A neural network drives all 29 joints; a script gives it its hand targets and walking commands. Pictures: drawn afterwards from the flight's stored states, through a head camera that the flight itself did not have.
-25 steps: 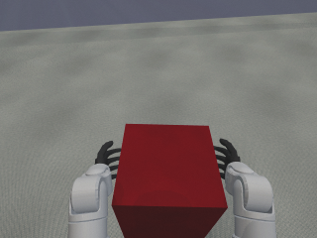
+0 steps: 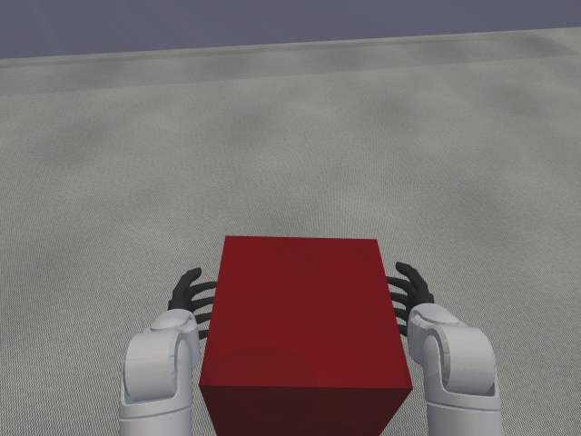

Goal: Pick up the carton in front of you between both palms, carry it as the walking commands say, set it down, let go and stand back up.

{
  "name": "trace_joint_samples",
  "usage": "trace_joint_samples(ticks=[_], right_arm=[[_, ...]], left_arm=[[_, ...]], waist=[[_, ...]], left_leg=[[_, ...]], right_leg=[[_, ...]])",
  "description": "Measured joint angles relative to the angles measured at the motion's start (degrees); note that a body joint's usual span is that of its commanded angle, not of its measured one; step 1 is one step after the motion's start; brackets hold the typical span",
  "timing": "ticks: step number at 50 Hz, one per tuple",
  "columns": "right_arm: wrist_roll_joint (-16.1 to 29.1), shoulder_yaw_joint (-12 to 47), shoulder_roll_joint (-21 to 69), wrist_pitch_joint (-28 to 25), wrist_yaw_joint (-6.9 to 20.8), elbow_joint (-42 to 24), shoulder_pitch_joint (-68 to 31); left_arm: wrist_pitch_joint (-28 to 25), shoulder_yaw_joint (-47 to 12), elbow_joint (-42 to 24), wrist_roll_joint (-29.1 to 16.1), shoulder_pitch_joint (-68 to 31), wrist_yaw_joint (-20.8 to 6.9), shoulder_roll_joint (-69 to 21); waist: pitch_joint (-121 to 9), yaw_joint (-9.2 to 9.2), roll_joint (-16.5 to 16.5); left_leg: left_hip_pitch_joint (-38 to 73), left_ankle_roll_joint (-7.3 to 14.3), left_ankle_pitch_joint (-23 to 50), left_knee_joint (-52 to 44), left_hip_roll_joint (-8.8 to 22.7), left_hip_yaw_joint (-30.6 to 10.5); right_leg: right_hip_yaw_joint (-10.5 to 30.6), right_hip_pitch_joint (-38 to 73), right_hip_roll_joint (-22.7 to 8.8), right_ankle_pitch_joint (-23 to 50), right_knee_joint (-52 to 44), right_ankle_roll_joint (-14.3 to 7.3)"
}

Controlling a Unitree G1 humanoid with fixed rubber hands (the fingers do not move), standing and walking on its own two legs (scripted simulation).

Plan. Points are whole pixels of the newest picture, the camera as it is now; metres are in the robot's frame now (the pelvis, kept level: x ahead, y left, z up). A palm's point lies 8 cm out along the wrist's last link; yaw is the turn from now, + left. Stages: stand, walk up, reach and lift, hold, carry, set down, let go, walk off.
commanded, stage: carry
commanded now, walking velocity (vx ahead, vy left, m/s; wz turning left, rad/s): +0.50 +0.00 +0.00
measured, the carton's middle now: (298, 348) +0.26 +0.00 -0.01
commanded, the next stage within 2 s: none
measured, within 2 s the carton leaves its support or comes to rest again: neither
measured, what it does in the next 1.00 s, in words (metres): walks ahead: right foot, then left foot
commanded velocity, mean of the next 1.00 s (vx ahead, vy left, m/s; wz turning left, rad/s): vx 0.40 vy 0.00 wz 0.00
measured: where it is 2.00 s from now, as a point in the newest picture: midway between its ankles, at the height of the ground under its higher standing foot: (279, 302)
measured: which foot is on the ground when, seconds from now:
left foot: down 0.00-0.26, up 0.28-0.68, down 0.70-1.00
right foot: up 0.00-0.24, down 0.26-0.74, up 0.76-1.00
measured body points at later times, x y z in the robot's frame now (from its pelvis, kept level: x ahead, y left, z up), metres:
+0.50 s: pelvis +0.32 -0.04 +0.01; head +0.33 -0.05 +0.46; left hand +0.58 +0.14 +0.08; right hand +0.62 -0.16 +0.07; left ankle +0.33 +0.09 -0.68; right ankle +0.30 -0.12 -0.74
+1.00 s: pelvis +0.65 +0.02 +0.01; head +0.68 +0.04 +0.46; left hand +0.93 +0.18 +0.06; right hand +0.93 -0.13 +0.07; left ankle +0.60 +0.11 -0.74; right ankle +0.74 -0.11 -0.70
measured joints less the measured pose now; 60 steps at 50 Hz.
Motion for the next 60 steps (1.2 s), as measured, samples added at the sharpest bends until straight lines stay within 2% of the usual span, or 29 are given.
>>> trace_joint_samples(ticks=[5, 9, 12, 14, 15, 16, 18, 20, 23, 27, 34, 35, 36, 37, 38, 40, 41, 43, 47, 50, 53, 55, 56, 57, 58, 59, 60], right_arm=[[1.0, 0.0, -0.2, -0.8, -0.1, -3.8, 1.5], [1.4, 0.5, -0.1, -0.3, -0.1, -6.3, 1.1], [1.0, 0.9, -0.1, 0.6, -0.2, -7.2, 0.5], [0.6, 0.3, -0.2, 1.2, -0.1, -7.1, -0.2], [0.5, -0.4, -0.3, 1.3, -0.1, -6.4, -0.4], [0.4, -1.0, -0.3, 1.6, 0.0, -5.7, -0.4], [0.1, -1.5, 0.1, 2.2, 0.0, -4.6, -0.3], [-0.1, -1.0, 0.0, 2.4, 0.0, -4.2, -0.1], [-0.3, 0.1, -0.1, 1.7, 0.0, -4.3, 0.0], [-0.5, 1.0, -0.1, 0.9, 0.0, -5.5, 0.3], [0.0, 0.6, -0.1, 1.4, -0.1, -8.6, 0.9], [0.1, 0.4, -0.1, 1.6, 0.0, -8.3, 0.7], [0.2, 0.5, 0.0, 1.3, 0.0, -7.3, 0.3], [0.1, 0.7, 0.0, 0.9, 0.0, -5.6, -0.3], [0.0, 0.8, 0.1, 0.7, 0.0, -3.9, -0.9], [-0.1, 0.8, 0.2, 0.6, 0.1, -1.8, -1.3], [-0.1, 0.7, 0.1, 0.6, 0.1, -1.6, -1.0], [0.1, 0.6, 0.0, 0.3, 0.1, -2.0, 0.0], [0.7, 0.2, -0.1, -0.9, 0.1, -4.2, 1.4], [1.1, 0.2, -0.1, -1.7, 0.1, -5.8, 1.4], [1.2, 0.6, -0.1, -1.6, 0.2, -7.1, 1.2], [1.1, 0.7, -0.1, -1.1, 0.2, -8.3, 0.9], [1.0, 0.5, -0.1, -0.8, 0.2, -8.9, 0.8], [0.9, -0.1, -0.1, -0.4, 0.3, -8.9, 0.2], [0.7, -0.7, 0.0, -0.1, 0.4, -8.5, -0.6], [0.5, -1.0, 0.1, 0.3, 0.3, -8.1, -1.2], [0.3, -1.2, 0.1, 0.7, 0.2, -7.9, -1.6]], left_arm=[[-1.2, -2.2, -3.2, 0.1, 1.5, 0.1, 0.4], [-0.8, -2.2, -6.4, -0.2, 1.8, 0.1, 0.4], [-0.1, -1.7, -7.5, -0.5, 1.6, 0.1, 0.4], [-0.1, -1.6, -6.1, -0.7, 0.4, 0.1, 0.3], [-0.5, -1.8, -4.4, -0.6, -0.3, 0.1, 0.2], [-0.5, -1.8, -2.9, -0.5, -0.8, 0.1, 0.1], [0.0, -1.7, -1.3, -0.5, -0.9, 0.1, 0.1], [0.2, -1.5, -1.4, -0.6, -0.3, 0.1, 0.2], [-0.3, -1.1, -2.4, -1.0, 0.6, 0.1, 0.3], [-1.2, -0.8, -4.0, -1.5, 1.1, 0.1, 0.3], [-0.2, -1.8, -6.2, -1.2, 0.4, 0.1, 0.3], [0.1, -1.7, -6.2, -1.0, 0.3, 0.1, 0.2], [0.4, -1.4, -6.0, -0.8, 0.1, 0.0, 0.3], [0.5, -0.7, -5.3, -0.6, -0.1, 0.0, 0.4], [0.5, -0.1, -4.4, -0.5, -0.1, -0.1, 0.4], [0.6, 0.5, -3.2, -0.3, 0.1, -0.1, 0.3], [0.6, 0.3, -2.9, -0.2, 0.2, -0.1, 0.3], [0.2, -0.4, -2.5, -0.1, 0.6, -0.1, 0.3], [-1.4, -2.0, -3.4, 0.1, 1.2, -0.1, 0.3], [-2.2, -2.4, -5.2, 0.1, 1.5, -0.1, 0.4], [-2.1, -2.4, -7.2, -0.2, 1.9, 0.1, 0.4], [-1.5, -2.2, -8.4, -0.5, 1.5, 0.3, 0.4], [-1.2, -2.2, -8.5, -0.6, 1.0, 0.3, 0.3], [-1.5, -2.3, -7.8, -0.8, 0.4, 0.4, 0.2], [-1.6, -2.2, -6.9, -0.8, -0.3, 0.4, 0.2], [-1.4, -2.0, -6.2, -0.8, -1.1, 0.6, 0.1], [-1.1, -1.7, -5.6, -0.9, -1.7, 0.5, 0.0]], waist=[[0.7, -0.95, 0.7], [0.2, -0.41, 1.4], [-0.8, 0.12, 2.0], [-1.3, 0.61, 3.1], [-1.3, 1.22, 3.9], [-1.1, 1.69, 3.9], [-0.4, 2.25, 3.3], [0.5, 2.65, 2.7], [1.0, 3.37, 2.0], [0.9, 3.48, 1.5], [-0.4, 2.35, 0.6], [-0.6, 2.29, 0.5], [-0.6, 2.09, -0.5], [-0.4, 1.76, -1.7], [-0.1, 1.35, -1.9], [1.2, 0.64, -0.8], [1.8, 0.37, -0.4], [2.8, -0.11, 0.0], [3.8, -0.85, 0.7], [4.3, -0.33, 0.7], [4.5, 0.64, 1.0], [4.5, 1.23, 0.8], [4.1, 1.34, 0.7], [3.8, 1.76, 2.0], [3.7, 2.18, 3.3], [3.9, 2.38, 3.9], [4.2, 2.43, 4.1]], left_leg=[[8.3, -1.1, -1.3, -7.1, -0.5, -0.9], [14.6, -2.8, -5.2, -8.7, -0.3, -1.3], [18.2, -4.7, -10.8, -5.8, 0.6, -2.0], [16.9, -5.4, -16.3, 3.5, 2.7, -2.7], [13.6, -5.1, -16.5, 12.2, 3.4, -4.3], [9.5, -4.6, -16.7, 21.3, 2.6, -6.4], [1.4, -3.2, -16.1, 34.5, 0.7, -8.1], [-4.9, -2.4, -13.2, 38.3, 0.0, -7.6], [-11.2, -2.3, -8.6, 32.9, 0.4, -6.6], [-14.8, -2.7, -1.5, 20.0, 1.7, -6.0], [-11.5, -2.2, 6.4, 3.8, 0.9, -1.3], [-9.7, -1.9, 6.2, 2.0, 0.4, -0.2], [-8.6, -0.1, 8.0, 2.5, -0.4, 0.5], [-8.5, 1.1, 6.3, 5.2, -1.0, 1.5], [-8.3, 1.8, 3.6, 7.2, -1.0, 1.9], [-6.2, 1.9, 0.0, 6.8, -0.4, 1.8], [-4.7, 1.0, 0.2, 5.2, -0.3, 1.6], [-1.3, 0.8, 0.2, 1.4, -0.5, 1.4], [5.3, 0.3, -0.4, -4.9, -0.6, 0.2], [10.0, -0.9, -2.3, -7.3, -0.5, -0.4], [14.1, -2.4, -6.1, -6.3, 0.0, -0.6], [15.6, -3.6, -10.7, -1.8, 0.3, -0.7], [15.5, -4.1, -13.3, 2.0, 0.5, -0.9], [14.2, -4.4, -14.2, 6.6, 1.7, -1.5], [12.2, -4.6, -15.7, 11.1, 2.2, -3.2], [10.2, -4.5, -17.7, 14.3, 1.8, -5.1], [8.7, -4.2, -19.1, 15.4, 1.2, -6.3]], right_leg=[[-1.6, -5.9, -1.2, 8.4, -15.8, 0.0], [-3.7, -5.3, -1.1, 14.7, -27.1, 0.0], [-6.6, -1.8, -0.2, 16.5, -33.1, -0.5], [-7.9, 0.2, 0.7, 19.3, -32.5, -2.5], [-8.5, 0.0, 1.1, 17.2, -29.7, -3.5], [-8.7, 0.6, 1.1, 14.3, -28.6, -4.2], [-8.7, 3.1, 1.0, 11.4, -30.1, -4.3], [-8.6, 6.5, 1.0, 11.6, -33.7, -3.2], [-8.1, 11.5, 1.3, 11.4, -39.1, -3.1], [-7.1, 18.4, 1.7, 9.8, -44.3, -2.2], [-6.1, 29.3, 0.6, 0.7, -44.5, 1.6], [-5.8, 30.2, 0.1, -1.7, -42.3, 2.2], [-5.5, 29.9, -1.2, -4.6, -38.0, 2.6], [-5.0, 27.4, -3.2, -4.7, -30.5, 2.3], [-2.9, 23.2, -3.4, -4.9, -20.7, 2.0], [0.4, 13.9, -1.3, -4.7, -3.3, 0.9], [0.7, 9.6, -0.5, -3.9, 1.9, 0.4], [0.5, 2.9, -0.1, -0.2, 4.4, -0.3], [-0.8, -4.5, -0.5, 5.1, -6.6, -0.4], [-1.8, -5.9, -0.3, 10.5, -18.5, 0.1], [-4.4, -4.3, 0.7, 18.4, -28.2, 0.6], [-6.7, -0.7, 1.3, 26.2, -35.0, 0.5], [-7.4, 1.3, 1.2, 26.9, -36.2, -1.4], [-8.0, 1.8, 1.9, 22.5, -34.9, -3.6], [-8.3, 1.8, 2.6, 19.0, -33.6, -4.8], [-8.4, 2.0, 2.8, 16.9, -33.0, -5.3], [-8.4, 2.5, 2.7, 16.3, -33.2, -4.8]])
